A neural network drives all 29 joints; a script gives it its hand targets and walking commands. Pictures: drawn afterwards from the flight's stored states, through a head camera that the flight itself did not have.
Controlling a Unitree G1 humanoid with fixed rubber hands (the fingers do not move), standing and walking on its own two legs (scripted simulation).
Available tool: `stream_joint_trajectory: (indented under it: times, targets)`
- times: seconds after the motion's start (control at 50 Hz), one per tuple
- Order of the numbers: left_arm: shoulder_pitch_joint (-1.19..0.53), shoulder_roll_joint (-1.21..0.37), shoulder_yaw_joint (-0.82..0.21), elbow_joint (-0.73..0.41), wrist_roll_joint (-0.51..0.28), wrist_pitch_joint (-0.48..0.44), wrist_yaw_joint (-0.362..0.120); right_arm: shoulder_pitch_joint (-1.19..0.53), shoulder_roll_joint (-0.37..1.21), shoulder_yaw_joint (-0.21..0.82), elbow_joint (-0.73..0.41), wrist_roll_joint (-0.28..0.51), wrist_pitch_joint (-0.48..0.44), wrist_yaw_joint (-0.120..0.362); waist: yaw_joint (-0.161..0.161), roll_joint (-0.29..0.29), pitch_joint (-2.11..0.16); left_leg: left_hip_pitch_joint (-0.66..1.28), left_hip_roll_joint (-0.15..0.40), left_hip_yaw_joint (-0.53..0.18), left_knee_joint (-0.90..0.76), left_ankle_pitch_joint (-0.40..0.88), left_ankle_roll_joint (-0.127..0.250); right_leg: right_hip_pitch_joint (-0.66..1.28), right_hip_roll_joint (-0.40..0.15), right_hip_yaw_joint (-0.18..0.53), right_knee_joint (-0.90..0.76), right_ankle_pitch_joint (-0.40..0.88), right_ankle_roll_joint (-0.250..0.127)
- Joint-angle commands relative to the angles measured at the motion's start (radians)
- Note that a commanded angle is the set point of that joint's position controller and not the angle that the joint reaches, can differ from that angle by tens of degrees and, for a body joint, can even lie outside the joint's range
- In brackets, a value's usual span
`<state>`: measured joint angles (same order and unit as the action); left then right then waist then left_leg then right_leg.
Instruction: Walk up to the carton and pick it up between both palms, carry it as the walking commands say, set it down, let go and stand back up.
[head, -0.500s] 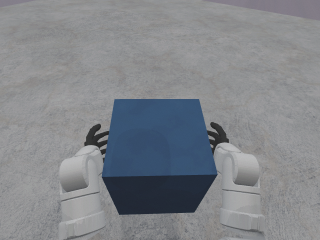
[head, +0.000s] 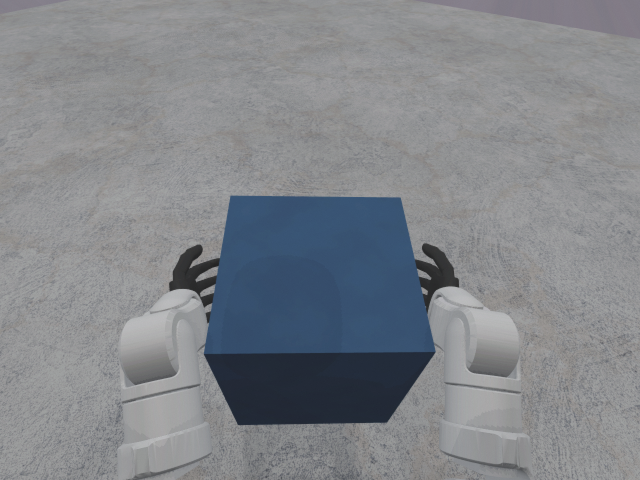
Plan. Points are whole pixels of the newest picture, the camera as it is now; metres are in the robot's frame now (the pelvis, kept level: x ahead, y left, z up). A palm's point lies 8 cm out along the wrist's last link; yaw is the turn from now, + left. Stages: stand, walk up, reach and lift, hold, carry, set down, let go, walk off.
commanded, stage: carry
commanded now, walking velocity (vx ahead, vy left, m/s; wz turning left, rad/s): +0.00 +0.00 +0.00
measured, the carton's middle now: (314, 317) +0.32 +0.01 +0.05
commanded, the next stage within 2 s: none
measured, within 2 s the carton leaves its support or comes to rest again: neither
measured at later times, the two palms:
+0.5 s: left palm (191, 306) +0.30 +0.16 +0.10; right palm (441, 305) +0.31 -0.14 +0.10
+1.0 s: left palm (228, 264) +0.35 +0.12 +0.12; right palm (468, 273) +0.34 -0.18 +0.12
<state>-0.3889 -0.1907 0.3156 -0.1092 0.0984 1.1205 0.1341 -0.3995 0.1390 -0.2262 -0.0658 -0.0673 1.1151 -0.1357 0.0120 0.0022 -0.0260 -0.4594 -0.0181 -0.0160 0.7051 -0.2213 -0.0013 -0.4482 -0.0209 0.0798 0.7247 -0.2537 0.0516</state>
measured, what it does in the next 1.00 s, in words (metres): shifts its weight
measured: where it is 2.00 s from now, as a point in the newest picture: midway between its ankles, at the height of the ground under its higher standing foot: (347, 396)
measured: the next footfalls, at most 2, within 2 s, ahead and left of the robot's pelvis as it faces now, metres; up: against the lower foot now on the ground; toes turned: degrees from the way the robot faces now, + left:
right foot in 1.44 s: +0.29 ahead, -0.18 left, +0.00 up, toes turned +1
left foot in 1.72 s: +0.47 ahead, +0.04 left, +0.00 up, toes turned +4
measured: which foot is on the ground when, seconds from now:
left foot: down 0.00-1.00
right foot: down 0.00-1.00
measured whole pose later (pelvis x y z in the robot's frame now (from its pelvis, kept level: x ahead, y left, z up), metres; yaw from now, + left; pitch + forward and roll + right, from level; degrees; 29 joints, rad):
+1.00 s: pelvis +0.07 -0.03 +0.02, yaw -1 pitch +2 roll -1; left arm -0.26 -0.15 0.22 -0.37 0.05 1.25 0.13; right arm -0.25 0.15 -0.12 -0.35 -0.05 1.24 -0.16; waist -0.02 0.01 -0.03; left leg -0.33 0.05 -0.02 0.62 -0.33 -0.01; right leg -0.40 0.02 0.06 0.67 -0.37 0.01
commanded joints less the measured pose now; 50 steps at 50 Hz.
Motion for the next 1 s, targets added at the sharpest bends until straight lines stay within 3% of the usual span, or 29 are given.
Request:
stream_joint_trajectory:
  times: [0.0, 0.02, 0.04, 0.06, 0.1, 0.12, 0.14, 0.22, 0.26, 0.28, 0.34, 0.38, 0.4, 0.44, 0.46, 0.52, 0.56, 0.64, 0.68, 0.7, 0.72, 0.8, 0.82, 0.84, 0.86, 0.88, 0.92, 0.96, 0.98]
  targets:
    - [-0.669, -0.825, -0.825, -0.176, -0.342, -0.018, -0.101, -0.688, 0.827, 0.662, -0.266, 0.285, -0.036, 0.081, 0.009, 0.084, -0.421, 0.126, 0.143, -0.187, -0.287, -0.142, 0.054, 0.158, -0.024, -0.006, -0.162, -0.01, -0.073]
    - [-0.489, -0.804, -0.787, -0.149, -0.313, -0.004, -0.11, -0.456, 0.822, 0.63, -0.193, 0.245, -0.012, 0.09, 0.005, 0.008, -0.432, 0.12, 0.121, -0.151, -0.241, -0.137, 0.053, 0.156, -0.044, 0.013, -0.188, -0.01, -0.077]
    - [-0.587, -0.828, -0.8, -0.146, -0.336, -0.007, -0.11, -0.62, 0.827, 0.664, -0.285, 0.27, -0.026, 0.08, 0.0, -0.017, -0.434, 0.155, 0.098, -0.112, -0.205, -0.075, 0.044, 0.132, -0.061, 0.026, -0.205, 0.018, -0.081]
    - [-0.503, -0.776, -0.755, -0.07, -0.306, -0.003, -0.116, -0.532, 0.797, 0.635, -0.194, 0.241, -0.016, 0.081, 0.005, -0.06, -0.435, 0.158, 0.094, -0.107, -0.185, -0.089, 0.052, 0.12, -0.064, 0.041, -0.225, -0.012, -0.082]
    - [-0.673, -0.784, -0.79, -0.122, -0.328, -0.014, -0.109, -0.649, 0.8, 0.631, -0.201, 0.253, -0.025, 0.081, 0.004, 0.015, -0.406, 0.163, 0.106, -0.13, -0.233, -0.095, 0.047, 0.099, -0.047, 0.014, -0.208, -0.033, -0.077]
    - [-0.494, -0.768, -0.751, -0.027, -0.287, -0.005, -0.118, -0.503, 0.784, 0.595, -0.122, 0.217, -0.021, 0.088, 0.008, 0.009, -0.425, 0.168, 0.111, -0.132, -0.233, -0.123, 0.045, 0.105, -0.045, 0.014, -0.208, -0.066, -0.081]
    - [-0.708, -0.797, -0.813, -0.153, -0.343, -0.019, -0.102, -0.672, 0.807, 0.637, -0.216, 0.263, -0.029, 0.078, 0.004, 0.044, -0.409, 0.139, 0.12, -0.164, -0.285, -0.23, 0.041, 0.113, -0.023, 0.004, -0.183, -0.095, -0.072]
    - [-0.45, -0.795, -0.748, -0.044, -0.287, -0.017, -0.12, -0.5, 0.797, 0.628, -0.181, 0.231, -0.031, 0.091, -0.002, -0.027, -0.391, 0.13, 0.093, -0.107, -0.224, -0.184, 0.038, 0.099, -0.061, 0.037, -0.229, -0.07, -0.08]
    - [-0.55, -0.826, -0.79, -0.133, -0.326, -0.019, -0.113, -0.604, 0.834, 0.673, -0.268, 0.281, -0.035, 0.089, 0.003, 0.008, -0.425, 0.166, 0.107, -0.131, -0.225, -0.103, 0.047, 0.128, -0.056, 0.034, -0.217, -0.013, -0.085]
    - [-0.639, -0.76, -0.752, -0.074, -0.299, -0.032, -0.107, -0.622, 0.774, 0.595, -0.144, 0.237, -0.041, 0.086, 0.005, 0.038, -0.44, 0.179, 0.117, -0.14, -0.242, -0.091, 0.04, 0.124, -0.046, 0.028, -0.197, -0.032, -0.081]
    - [-0.595, -0.794, -0.777, -0.088, -0.314, -0.034, -0.108, -0.655, 0.786, 0.64, -0.225, 0.259, -0.051, 0.083, 0.006, 0.015, -0.445, 0.174, 0.125, -0.149, -0.229, -0.103, 0.045, 0.12, -0.037, 0.019, -0.197, -0.009, -0.072]
    - [-0.39, -0.744, -0.72, -0.017, -0.256, -0.024, -0.119, -0.383, 0.772, 0.576, -0.074, 0.195, -0.036, 0.094, -0.001, 0.008, -0.407, 0.142, 0.093, -0.119, -0.21, -0.139, 0.041, 0.108, -0.061, 0.038, -0.219, -0.044, -0.081]
    - [-0.594, -0.795, -0.771, -0.095, -0.307, -0.034, -0.113, -0.602, 0.818, 0.648, -0.193, 0.25, -0.044, 0.088, 0.003, -0.028, -0.384, 0.137, 0.091, -0.128, -0.23, -0.187, 0.047, 0.093, -0.063, 0.053, -0.245, -0.08, -0.086]
    - [-0.503, -0.771, -0.737, -0.045, -0.281, -0.033, -0.12, -0.55, 0.795, 0.627, -0.16, 0.236, -0.047, 0.092, 0.001, -0.04, -0.415, 0.15, 0.096, -0.132, -0.21, -0.153, 0.053, 0.097, -0.068, 0.055, -0.236, -0.086, -0.086]
    - [-0.662, -0.873, -0.838, -0.182, -0.367, -0.035, -0.11, -0.703, 0.86, 0.693, -0.326, 0.302, -0.05, 0.084, 0.0, -0.008, -0.451, 0.18, 0.109, -0.132, -0.239, -0.223, 0.04, 0.091, -0.039, 0.02, -0.203, -0.134, -0.078]
    - [-0.468, -0.827, -0.824, -0.272, -0.358, 0.016, -0.097, -0.471, 0.859, 0.69, -0.335, 0.318, 0.011, 0.077, -0.006, 0.2, -0.415, 0.173, 0.271, -0.374, -0.494, -0.683, 0.08, 0.022, 0.047, -0.092, 0.06, -0.215, -0.032]
    - [-0.325, -0.836, -0.824, -0.27, -0.347, 0.048, -0.102, -0.29, 0.859, 0.668, -0.327, 0.285, 0.044, 0.079, -0.002, 0.237, -0.403, 0.11, 0.331, -0.379, -0.546, -0.709, 0.087, 0.078, 0.031, -0.125, 0.123, -0.169, -0.029]
    - [-0.335, -0.853, -0.847, -0.37, -0.411, 0.07, -0.131, -0.321, 0.866, 0.725, -0.485, 0.299, 0.057, 0.073, 0.008, 0.115, -0.421, 0.0, 0.228, -0.168, -0.371, -0.487, 0.021, 0.324, 0.061, -0.167, -0.221, -0.143, -0.082]
    - [-0.31, -0.833, -0.816, -0.353, -0.399, 0.087, -0.128, -0.373, 0.845, 0.75, -0.534, 0.308, 0.072, 0.069, 0.013, -0.261, -0.351, -0.114, -0.008, 0.082, 0.091, -0.272, -0.027, 0.338, -0.181, 0.277, -0.553, -0.44, -0.172]
    - [-0.292, -0.821, -0.815, -0.346, -0.4, 0.092, -0.133, -0.346, 0.843, 0.76, -0.51, 0.303, 0.077, 0.068, 0.001, -0.368, -0.325, -0.137, -0.035, 0.142, 0.29, -0.235, -0.042, 0.268, -0.257, 0.384, -0.635, -0.511, -0.2]
    - [-0.26, -0.844, -0.826, -0.321, -0.387, 0.098, -0.131, -0.317, 0.846, 0.746, -0.509, 0.306, 0.081, 0.077, -0.007, -0.299, -0.336, -0.078, 0.017, 0.102, 0.228, -0.246, -0.032, 0.23, -0.287, 0.35, -0.588, -0.517, -0.234]
    - [-0.287, -0.842, -0.816, -0.418, -0.374, 0.086, -0.118, -0.366, 0.887, 0.796, -0.554, 0.375, 0.087, 0.093, -0.027, -0.188, -0.432, 0.222, -0.006, 0.134, -0.259, -0.223, 0.0, 0.243, -0.127, 0.061, -0.402, -0.228, -0.161]
    - [-0.34, -0.866, -0.832, -0.451, -0.386, 0.081, -0.112, -0.392, 0.919, 0.789, -0.569, 0.391, 0.085, 0.101, -0.03, -0.132, -0.484, 0.384, 0.034, 0.058, -0.28, -0.212, 0.015, 0.149, -0.081, -0.014, -0.283, -0.2, -0.128]
    - [-0.303, -0.857, -0.831, -0.433, -0.36, 0.093, -0.106, -0.332, 0.876, 0.762, -0.539, 0.379, 0.091, 0.104, -0.041, 0.118, -0.461, 0.54, 0.144, -0.137, -0.345, -0.336, 0.053, -0.063, -0.031, -0.061, -0.081, -0.192, -0.105]
    - [-0.312, -0.824, -0.839, -0.414, -0.351, 0.104, -0.099, -0.294, 0.846, 0.722, -0.457, 0.357, 0.101, 0.1, -0.042, 0.303, -0.418, 0.587, 0.378, -0.529, -0.498, -0.404, 0.129, -0.249, 0.072, -0.151, 0.035, -0.241, -0.058]
    - [-0.32, -0.833, -0.843, -0.425, -0.356, 0.099, -0.107, -0.321, 0.856, 0.742, -0.509, 0.372, 0.094, 0.101, -0.044, 0.31, -0.417, 0.626, 0.435, -0.613, -0.501, -0.285, 0.181, -0.294, 0.045, -0.088, 0.091, -0.22, -0.053]
    - [-0.284, -0.823, -0.829, -0.384, -0.345, 0.107, -0.106, -0.328, 0.862, 0.761, -0.505, 0.363, 0.102, 0.099, -0.031, 0.168, -0.392, 0.57, 0.419, -0.501, -0.466, -0.244, 0.174, -0.187, 0.008, -0.069, -0.007, -0.142, -0.051]
    - [-0.327, -0.841, -0.854, -0.436, -0.367, 0.104, -0.106, -0.335, 0.888, 0.766, -0.521, 0.381, 0.095, 0.105, -0.025, 0.247, -0.401, 0.445, 0.344, -0.286, -0.433, -0.16, 0.129, 0.011, 0.034, -0.161, -0.187, -0.109, -0.056]
    - [-0.272, -0.825, -0.835, -0.395, -0.358, 0.109, -0.104, -0.262, 0.862, 0.746, -0.479, 0.359, 0.101, 0.098, -0.024, 0.234, -0.402, 0.421, 0.328, -0.277, -0.401, -0.148, 0.116, 0.072, 0.05, -0.161, -0.267, -0.068, -0.066]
